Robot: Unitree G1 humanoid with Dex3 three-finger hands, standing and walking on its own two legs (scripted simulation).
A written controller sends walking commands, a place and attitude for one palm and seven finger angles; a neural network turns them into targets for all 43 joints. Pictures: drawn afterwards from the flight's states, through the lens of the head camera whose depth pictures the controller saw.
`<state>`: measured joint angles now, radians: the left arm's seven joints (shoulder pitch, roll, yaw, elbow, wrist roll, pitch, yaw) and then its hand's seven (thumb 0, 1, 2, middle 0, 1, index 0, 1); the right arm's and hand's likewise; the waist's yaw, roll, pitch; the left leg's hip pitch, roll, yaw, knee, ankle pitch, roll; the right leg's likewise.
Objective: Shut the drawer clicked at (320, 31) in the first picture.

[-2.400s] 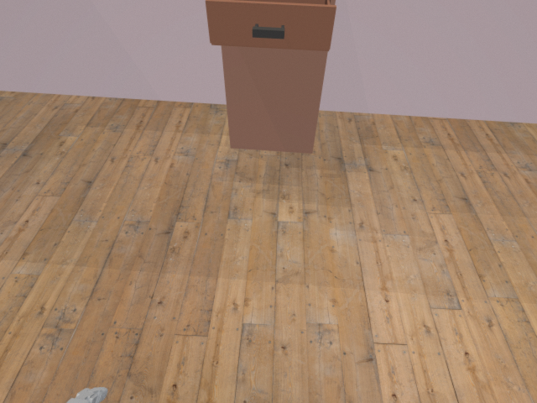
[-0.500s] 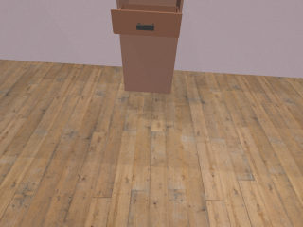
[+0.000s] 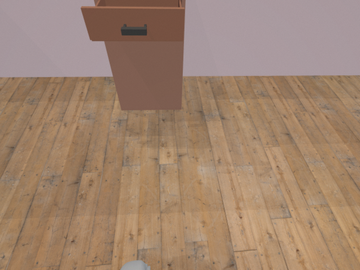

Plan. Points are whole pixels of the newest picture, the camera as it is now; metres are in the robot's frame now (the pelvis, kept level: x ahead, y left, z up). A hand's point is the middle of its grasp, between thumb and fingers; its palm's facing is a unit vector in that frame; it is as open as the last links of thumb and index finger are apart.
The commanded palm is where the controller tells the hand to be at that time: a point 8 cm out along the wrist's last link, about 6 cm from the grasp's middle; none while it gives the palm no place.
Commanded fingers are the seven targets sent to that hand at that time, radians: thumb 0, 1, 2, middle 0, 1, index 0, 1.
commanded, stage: walk to a spot facing it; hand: left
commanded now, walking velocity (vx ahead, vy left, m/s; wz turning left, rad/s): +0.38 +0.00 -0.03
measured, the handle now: (134, 28) +1.04 +0.24 +0.04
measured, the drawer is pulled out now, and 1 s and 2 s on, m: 0.30 0.30 0.30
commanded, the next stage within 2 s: turn to face it in 0.74 s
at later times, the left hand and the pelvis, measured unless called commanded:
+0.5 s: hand (107, 220) +0.28 +0.22 -0.16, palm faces -0.03 -0.98 -0.18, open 7.3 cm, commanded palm none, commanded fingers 0.00 0.90 0.90 -0.20 -0.30 -0.20 -0.30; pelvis +0.22 +0.03 +0.01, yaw -5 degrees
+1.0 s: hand (139, 173) +0.44 +0.15 -0.17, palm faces -0.01 -0.99 -0.15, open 7.3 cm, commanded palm none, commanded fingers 0.00 0.90 0.90 -0.20 -0.30 -0.20 -0.30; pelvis +0.43 -0.01 +0.01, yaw -3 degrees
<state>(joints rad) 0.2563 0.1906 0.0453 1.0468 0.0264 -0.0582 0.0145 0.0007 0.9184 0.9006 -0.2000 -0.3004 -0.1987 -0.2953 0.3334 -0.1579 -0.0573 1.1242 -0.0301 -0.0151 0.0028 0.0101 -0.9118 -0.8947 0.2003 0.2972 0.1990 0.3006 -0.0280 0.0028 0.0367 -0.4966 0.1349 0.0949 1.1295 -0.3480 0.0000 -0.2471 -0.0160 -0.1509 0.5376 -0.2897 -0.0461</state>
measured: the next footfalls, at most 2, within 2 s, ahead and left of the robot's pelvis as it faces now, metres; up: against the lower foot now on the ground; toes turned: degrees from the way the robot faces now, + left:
left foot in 0.20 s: +0.23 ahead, +0.14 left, +0.00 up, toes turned +10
right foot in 0.64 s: +0.43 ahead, -0.13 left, +0.00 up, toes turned -16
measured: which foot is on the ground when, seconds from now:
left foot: up 0.00-0.18, down 0.20-0.64, up 0.66-1.00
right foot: down 0.00-0.20, up 0.22-0.62, down 0.64-1.00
